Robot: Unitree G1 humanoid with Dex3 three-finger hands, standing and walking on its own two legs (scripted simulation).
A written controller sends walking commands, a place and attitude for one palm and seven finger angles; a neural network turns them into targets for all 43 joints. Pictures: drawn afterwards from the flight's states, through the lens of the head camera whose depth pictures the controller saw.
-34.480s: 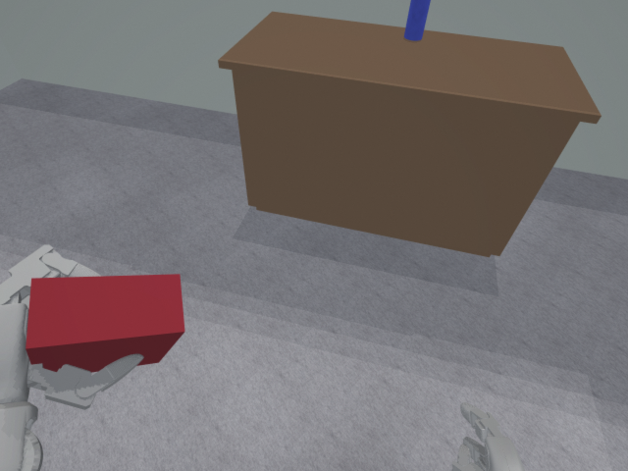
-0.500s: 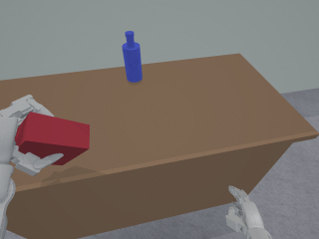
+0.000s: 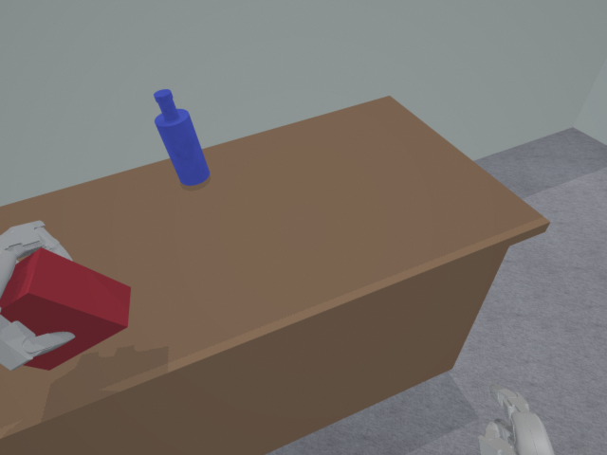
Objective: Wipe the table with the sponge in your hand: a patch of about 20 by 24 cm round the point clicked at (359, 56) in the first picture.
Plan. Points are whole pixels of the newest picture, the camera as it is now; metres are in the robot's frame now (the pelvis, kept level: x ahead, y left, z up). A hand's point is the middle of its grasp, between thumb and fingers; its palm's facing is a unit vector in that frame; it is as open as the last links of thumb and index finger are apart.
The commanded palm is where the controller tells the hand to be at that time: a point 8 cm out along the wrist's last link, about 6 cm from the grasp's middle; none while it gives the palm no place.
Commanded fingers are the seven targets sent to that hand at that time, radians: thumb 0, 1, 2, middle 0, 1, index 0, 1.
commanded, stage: turn the palm down, sponge in hand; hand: left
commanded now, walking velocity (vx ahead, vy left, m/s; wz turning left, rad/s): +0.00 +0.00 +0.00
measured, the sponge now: (60, 319) +0.22 +0.31 +0.13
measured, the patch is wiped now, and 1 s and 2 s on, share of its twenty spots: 0.00 0.00 0.00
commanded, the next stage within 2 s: move the sponge above the wiping area in 1.22 s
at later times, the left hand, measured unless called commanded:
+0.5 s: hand out of the picture +0.20 +0.35 +0.17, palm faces +0.17 -0.22 -0.96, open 9.9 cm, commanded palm +0.16 +0.34 +0.24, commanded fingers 0.00 0.10 1.30 -1.20 -1.60 -1.20 -1.60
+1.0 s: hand (11, 319) +0.20 +0.34 +0.16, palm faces +0.09 -0.11 -0.99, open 9.9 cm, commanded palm +0.16 +0.34 +0.24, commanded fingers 0.00 0.10 1.30 -1.20 -1.60 -1.20 -1.60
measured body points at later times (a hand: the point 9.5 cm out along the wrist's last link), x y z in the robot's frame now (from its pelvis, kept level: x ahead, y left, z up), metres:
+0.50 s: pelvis -0.02 +0.06 +0.01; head -0.04 +0.01 +0.46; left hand +0.19 +0.36 +0.22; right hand +0.24 -0.12 -0.05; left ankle +0.01 +0.15 -0.72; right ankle +0.00 -0.05 -0.72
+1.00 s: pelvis -0.03 +0.06 +0.02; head -0.04 +0.01 +0.47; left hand +0.19 +0.34 +0.21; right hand +0.25 -0.11 -0.05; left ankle +0.01 +0.15 -0.72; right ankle +0.00 -0.05 -0.72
